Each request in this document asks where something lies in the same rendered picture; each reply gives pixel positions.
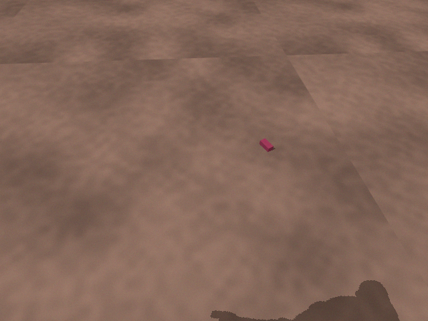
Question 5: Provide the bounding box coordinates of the small box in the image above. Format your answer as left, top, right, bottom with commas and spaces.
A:
259, 139, 274, 152

